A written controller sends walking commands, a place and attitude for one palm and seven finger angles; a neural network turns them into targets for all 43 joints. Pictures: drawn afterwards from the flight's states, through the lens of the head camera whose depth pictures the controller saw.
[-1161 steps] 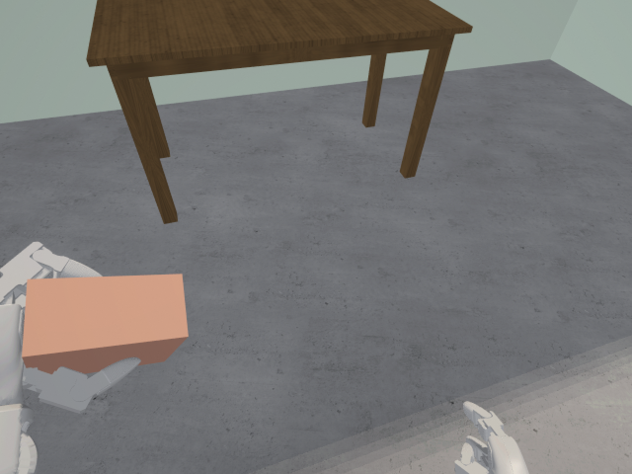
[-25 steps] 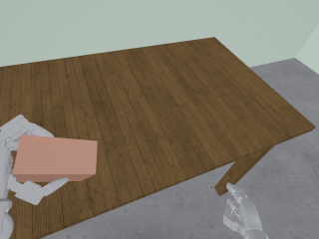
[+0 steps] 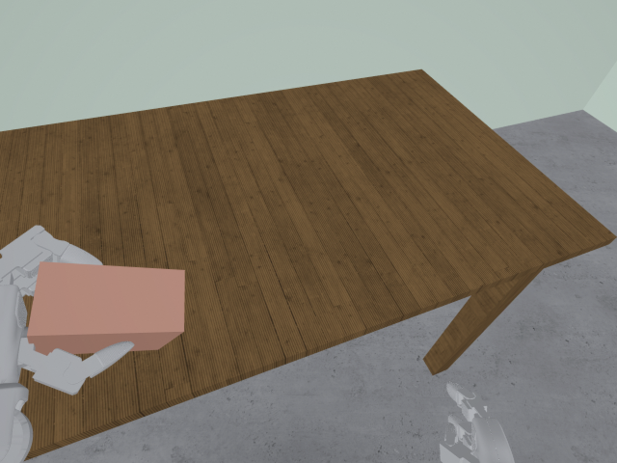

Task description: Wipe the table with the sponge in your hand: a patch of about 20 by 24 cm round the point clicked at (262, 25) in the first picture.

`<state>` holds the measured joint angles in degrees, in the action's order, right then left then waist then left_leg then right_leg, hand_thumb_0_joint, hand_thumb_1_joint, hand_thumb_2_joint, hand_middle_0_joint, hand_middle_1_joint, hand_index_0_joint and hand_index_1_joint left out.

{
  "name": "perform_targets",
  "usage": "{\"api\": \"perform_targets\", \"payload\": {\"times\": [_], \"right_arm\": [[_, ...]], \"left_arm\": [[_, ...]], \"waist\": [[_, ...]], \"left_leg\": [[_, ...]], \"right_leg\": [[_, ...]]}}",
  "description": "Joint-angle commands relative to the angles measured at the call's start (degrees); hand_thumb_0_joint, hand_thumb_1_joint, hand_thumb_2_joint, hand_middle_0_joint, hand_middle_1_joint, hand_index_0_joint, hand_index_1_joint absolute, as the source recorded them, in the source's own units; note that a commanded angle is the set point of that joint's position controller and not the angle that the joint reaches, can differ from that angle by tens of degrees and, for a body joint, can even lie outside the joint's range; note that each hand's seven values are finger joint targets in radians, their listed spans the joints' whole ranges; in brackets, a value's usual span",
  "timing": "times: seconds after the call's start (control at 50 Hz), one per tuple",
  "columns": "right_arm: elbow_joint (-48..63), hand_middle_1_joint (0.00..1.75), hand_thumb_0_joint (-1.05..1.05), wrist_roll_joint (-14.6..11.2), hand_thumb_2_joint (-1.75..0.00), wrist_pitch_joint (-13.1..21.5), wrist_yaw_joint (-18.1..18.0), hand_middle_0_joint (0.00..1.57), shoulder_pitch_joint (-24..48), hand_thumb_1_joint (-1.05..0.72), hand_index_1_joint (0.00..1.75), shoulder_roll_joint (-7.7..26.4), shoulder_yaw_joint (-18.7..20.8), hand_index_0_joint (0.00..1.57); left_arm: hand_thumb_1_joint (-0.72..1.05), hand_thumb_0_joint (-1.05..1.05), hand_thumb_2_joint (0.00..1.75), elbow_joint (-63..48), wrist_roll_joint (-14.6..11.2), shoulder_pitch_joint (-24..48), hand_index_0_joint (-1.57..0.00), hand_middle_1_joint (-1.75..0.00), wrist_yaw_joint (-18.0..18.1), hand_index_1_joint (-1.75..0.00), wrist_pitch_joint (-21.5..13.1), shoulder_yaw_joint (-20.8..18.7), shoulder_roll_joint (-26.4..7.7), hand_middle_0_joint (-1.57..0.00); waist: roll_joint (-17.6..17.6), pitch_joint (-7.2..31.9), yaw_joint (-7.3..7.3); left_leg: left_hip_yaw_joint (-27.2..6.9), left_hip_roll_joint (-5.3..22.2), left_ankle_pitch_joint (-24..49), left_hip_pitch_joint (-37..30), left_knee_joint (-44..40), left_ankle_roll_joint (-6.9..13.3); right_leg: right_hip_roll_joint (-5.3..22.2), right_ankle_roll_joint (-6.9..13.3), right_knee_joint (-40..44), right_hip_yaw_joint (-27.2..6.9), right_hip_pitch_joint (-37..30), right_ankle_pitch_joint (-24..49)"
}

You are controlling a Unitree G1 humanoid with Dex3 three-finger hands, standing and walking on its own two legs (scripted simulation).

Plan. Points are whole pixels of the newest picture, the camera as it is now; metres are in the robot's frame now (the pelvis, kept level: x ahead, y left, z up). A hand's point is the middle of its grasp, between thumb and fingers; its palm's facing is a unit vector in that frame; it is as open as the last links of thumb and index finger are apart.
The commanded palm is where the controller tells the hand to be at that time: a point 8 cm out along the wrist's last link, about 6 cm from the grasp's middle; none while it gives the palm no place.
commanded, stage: come to a stop and stand still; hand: left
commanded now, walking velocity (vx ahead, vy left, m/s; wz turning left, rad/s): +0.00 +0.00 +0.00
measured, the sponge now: (130, 312) +0.23 +0.21 +0.12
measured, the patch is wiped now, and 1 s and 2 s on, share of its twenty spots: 0.00 0.00 0.00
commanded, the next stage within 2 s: look again from close up in 0.06 s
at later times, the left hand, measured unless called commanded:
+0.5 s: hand (84, 297) +0.23 +0.24 +0.15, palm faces +0.37 -0.85 -0.37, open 10.4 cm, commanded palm +0.17 +0.28 +0.17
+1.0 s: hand (85, 330) +0.20 +0.23 +0.16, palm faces +0.40 -0.67 -0.63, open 10.4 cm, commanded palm +0.17 +0.26 +0.19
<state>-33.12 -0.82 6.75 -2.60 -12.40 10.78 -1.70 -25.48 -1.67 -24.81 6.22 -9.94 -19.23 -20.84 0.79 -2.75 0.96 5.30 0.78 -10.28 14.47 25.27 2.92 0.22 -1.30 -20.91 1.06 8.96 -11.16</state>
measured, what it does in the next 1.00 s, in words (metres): stands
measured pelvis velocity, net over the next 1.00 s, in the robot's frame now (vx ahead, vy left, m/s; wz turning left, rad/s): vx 0.00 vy -0.05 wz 0.05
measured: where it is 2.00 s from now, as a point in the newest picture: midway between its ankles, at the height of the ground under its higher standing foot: outside the picture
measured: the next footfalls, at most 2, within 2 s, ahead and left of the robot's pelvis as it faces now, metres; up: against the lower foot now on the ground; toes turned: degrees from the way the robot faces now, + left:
none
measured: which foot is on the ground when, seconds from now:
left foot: down 0.00-1.00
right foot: down 0.00-1.00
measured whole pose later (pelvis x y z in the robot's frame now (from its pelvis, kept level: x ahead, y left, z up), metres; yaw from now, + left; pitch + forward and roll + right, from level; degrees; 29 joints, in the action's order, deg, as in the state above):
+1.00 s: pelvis +0.00 -0.05 -0.02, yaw +3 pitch -2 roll +0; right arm -33.9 0.4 4.4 -2.6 -7.0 11.8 -2.9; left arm -27.1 5.9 -20.6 4.2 0.7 -17.8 -30.3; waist -0.3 -0.5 5.3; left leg 1.4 1.9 -13.6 18.7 33.8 -0.7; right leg -0.9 2.5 -34.4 4.6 14.2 -18.8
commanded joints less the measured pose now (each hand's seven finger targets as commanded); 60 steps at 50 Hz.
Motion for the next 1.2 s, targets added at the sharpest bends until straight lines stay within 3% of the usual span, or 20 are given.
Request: {"api": "perform_targets", "payload": {"times": [0.0,0.28,0.54,0.56,0.58,0.6,0.62,0.64,0.66,0.7,0.76,0.8,0.84,0.86,0.88,0.92,0.96,0.98,1.1,1.18], "right_arm": [[9.7,0.30,0.00,0.1,-0.90,3.9,-0.5,0.20,6.3,-0.90,0.30,7.8,3.6,0.20],[8.4,0.30,0.00,0.2,-0.90,3.5,-0.6,0.20,6.1,-0.90,0.30,7.9,3.4,0.20],[9.4,0.30,0.00,0.1,-0.90,2.8,-0.7,0.20,5.9,-0.90,0.30,7.6,3.7,0.20],[12.6,0.30,0.00,-4.1,-0.90,1.9,-4.5,0.20,-0.1,-0.90,0.30,10.8,-2.2,0.20],[6.1,0.30,0.00,4.1,-0.90,3.1,-3.4,0.20,5.4,-0.90,0.30,8.6,4.4,0.20],[9.0,0.30,0.00,2.6,-0.90,4.0,0.3,0.20,7.7,-0.90,0.30,9.1,2.3,0.20],[6.6,0.30,0.00,2.5,-0.90,3.3,1.1,0.20,5.5,-0.90,0.30,12.3,4.1,0.20],[8.5,0.30,0.00,1.4,-0.90,3.6,0.9,0.20,8.0,-0.90,0.30,10.5,3.6,0.20],[7.8,0.30,0.00,-0.2,-0.90,3.5,1.3,0.20,9.8,-0.90,0.30,9.9,2.7,0.20],[7.8,0.30,0.00,-0.1,-0.90,3.1,1.9,0.20,10.3,-0.90,0.30,10.9,2.6,0.20],[10.4,0.30,0.00,-0.6,-0.90,0.6,2.3,0.20,13.6,-0.90,0.30,10.9,1.5,0.20],[11.5,0.30,0.00,1.1,-0.90,-0.1,1.5,0.20,13.4,-0.90,0.30,9.8,1.6,0.20],[10.9,0.30,0.00,1.7,-0.90,0.0,0.3,0.20,13.0,-0.90,0.30,9.4,1.9,0.20],[10.0,0.30,0.00,1.2,-0.90,0.0,-0.4,0.20,13.9,-0.90,0.30,9.7,2.0,0.20],[10.2,0.30,0.00,1.5,-0.90,0.7,-0.5,0.20,13.4,-0.90,0.30,7.2,1.3,0.20],[7.3,0.30,0.00,1.5,-0.90,0.8,-0.9,0.20,11.3,-0.90,0.30,8.0,2.0,0.20],[5.8,0.30,0.00,1.0,-0.90,0.3,-1.3,0.20,11.2,-0.90,0.30,8.9,2.1,0.20],[5.7,0.30,0.00,1.0,-0.90,0.1,-1.5,0.20,11.4,-0.90,0.30,8.3,1.6,0.20],[8.1,0.30,0.00,-1.2,-0.90,-1.6,-4.8,0.20,15.9,-0.90,0.30,9.8,0.6,0.20],[8.9,0.30,0.00,-0.8,-0.90,-1.2,-4.8,0.20,17.3,-0.90,0.30,9.3,1.1,0.20]], "left_arm": [[0.10,0.00,1.30,-16.0,-0.7,5.0,-1.20,-1.60,1.2,-1.60,-5.2,-7.1,-10.0,-1.20],[0.10,0.00,1.30,-12.5,-1.0,5.0,-1.20,-1.60,1.0,-1.60,-4.0,-5.2,-7.8,-1.20],[0.10,0.00,1.30,-15.6,-1.6,1.7,-1.20,-1.60,1.1,-1.60,-3.7,-7.7,-9.8,-1.20],[0.10,0.00,1.30,-33.9,1.0,57.8,-1.20,-1.60,1.7,-1.60,-12.9,-28.2,-55.1,-1.20],[0.10,0.00,1.30,-1.9,6.9,37.7,-1.20,-1.60,-1.2,-1.60,0.1,-18.3,-26.9,-1.20],[0.10,0.00,1.30,-1.4,2.8,27.6,-1.20,-1.60,-2.1,-1.60,2.7,-7.2,-17.1,-1.20],[0.10,0.00,1.30,-3.4,2.5,20.9,-1.20,-1.60,-3.2,-1.60,4.6,-11.3,-17.7,-1.20],[0.10,0.00,1.30,-7.4,-1.7,16.6,-1.20,-1.60,-5.8,-1.60,8.1,-4.8,-10.3,-1.20],[0.10,0.00,1.30,-5.2,-4.0,12.4,-1.20,-1.60,-6.8,-1.60,12.3,-3.7,-8.3,-1.20],[0.10,0.00,1.30,-10.3,-3.0,9.5,-1.20,-1.60,-8.5,-1.60,16.6,-0.4,-8.5,-1.20],[0.10,0.00,1.30,-15.2,5.3,7.9,-1.20,-1.60,-7.8,-1.60,19.1,-3.5,-16.6,-1.20],[0.10,0.00,1.30,-17.2,8.4,9.5,-1.20,-1.60,-5.4,-1.60,15.9,-5.1,-18.0,-1.20],[0.10,0.00,1.30,-18.3,7.5,11.8,-1.20,-1.60,-2.6,-1.60,11.0,-11.4,-22.1,-1.20],[0.10,0.00,1.30,-20.6,6.9,15.1,-1.20,-1.60,-0.7,-1.60,9.1,-17.2,-28.2,-1.20],[0.10,0.00,1.30,-21.2,7.2,19.6,-1.20,-1.60,0.5,-1.60,7.0,-11.7,-22.0,-1.20],[0.10,0.00,1.30,-15.2,7.3,18.2,-1.20,-1.60,2.5,-1.60,5.0,-11.8,-21.0,-1.20],[0.10,0.00,1.30,-10.5,9.0,22.8,-1.20,-1.60,2.8,-1.60,6.4,-13.0,-25.3,-1.20],[0.10,0.00,1.30,-6.4,9.5,24.8,-1.20,-1.60,1.9,-1.60,8.1,-8.5,-22.1,-1.20],[0.10,0.00,1.30,3.1,13.4,33.2,-1.20,-1.60,-8.2,-1.60,21.1,3.1,-24.2,-1.20],[0.10,0.00,1.30,-0.1,16.1,33.1,-1.20,-1.60,-10.5,-1.60,16.5,-2.5,-29.5,-1.20]], "waist": [[-6.2,8.2,-0.11],[-3.8,6.8,-0.34],[-4.8,10.8,-0.08],[-17.6,9.5,-2.89],[-15.3,17.7,3.81],[-10.0,11.0,0.77],[-10.6,18.7,2.69],[-13.2,21.2,4.31],[-11.3,20.6,4.20],[-8.9,15.4,4.35],[-4.2,10.8,4.32],[-0.6,9.3,2.82],[2.0,11.8,2.79],[-0.3,13.1,3.57],[-3.1,13.8,3.51],[-7.1,12.0,2.29],[-12.1,10.4,1.31],[-12.9,8.8,0.73],[-6.3,4.1,0.35],[1.4,7.8,2.64]], "left_leg": [[-7.8,4.5,-6.7,-2.0,-7.5,-1.6],[-6.8,4.5,-2.2,-3.3,-6.5,-1.8],[-7.2,5.0,8.6,-6.4,-4.2,-1.9],[-8.7,4.4,-8.3,7.2,-5.1,0.1],[-5.4,1.4,8.8,-10.0,0.0,-5.1],[-7.3,1.7,21.9,-9.3,-1.1,-6.8],[-6.8,4.0,29.2,-16.7,1.3,-6.5],[-6.7,3.3,32.1,-19.9,2.1,-6.1],[-7.4,3.9,28.5,-20.4,1.7,-5.9],[-6.2,3.2,25.2,-15.4,1.8,-5.1],[-4.9,2.1,14.8,-7.8,0.9,-3.6],[-4.8,1.6,10.1,-5.8,1.2,-2.8],[-5.0,1.3,6.8,-5.1,2.2,-2.5],[-4.8,1.1,2.8,-5.3,2.2,-2.5],[-4.5,0.3,3.9,-5.7,2.7,-2.9],[-4.2,0.4,2.8,-5.7,4.1,-3.0],[-3.5,-0.5,-2.2,-4.7,4.8,-2.7],[-3.3,-1.0,-4.4,-3.3,4.7,-2.5],[-2.8,-1.4,-9.3,0.2,5.8,-2.0],[-4.8,-0.9,-4.9,1.4,8.5,-2.1]], "right_leg": [[1.8,2.2,2.0,-2.8,-1.6,2.2],[2.1,1.9,2.8,-2.7,0.2,4.7],[2.8,2.2,1.1,-2.9,-2.6,12.0],[0.1,-1.8,-8.7,-1.7,-5.4,-4.1],[-1.2,4.5,-10.3,2.6,1.1,2.7],[-2.7,4.3,-6.7,5.7,6.1,4.7],[-2.8,3.4,-8.3,4.8,8.0,6.7],[-1.8,3.1,-8.4,4.3,7.7,6.2],[-2.2,2.7,-9.0,4.2,8.7,3.8],[-1.0,2.7,-7.8,5.5,7.1,7.8],[-1.8,2.8,-7.6,5.0,5.6,7.2],[-2.1,2.7,-7.7,5.3,7.6,4.2],[-2.2,2.1,-8.0,4.8,8.7,1.0],[-2.5,2.2,-7.3,3.5,9.1,-2.1],[-2.5,2.7,-7.5,3.8,8.8,-2.2],[-2.2,2.3,-7.3,3.3,11.0,-2.5],[-1.5,2.3,-5.7,1.5,12.5,-5.8],[-0.8,2.2,-5.1,1.5,12.4,-7.3],[2.7,1.3,1.7,-6.6,12.1,-21.5],[3.7,1.5,0.8,-9.6,8.4,-21.5]]}}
